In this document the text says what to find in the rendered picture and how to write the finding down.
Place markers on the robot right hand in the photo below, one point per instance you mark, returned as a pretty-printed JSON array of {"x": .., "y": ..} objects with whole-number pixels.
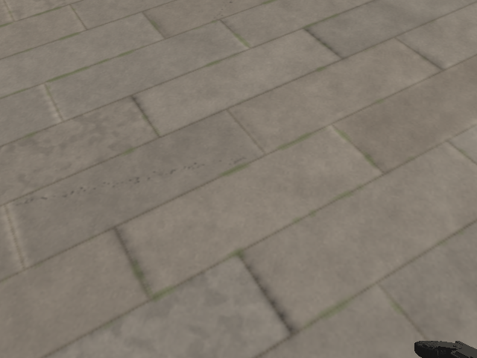
[{"x": 439, "y": 349}]

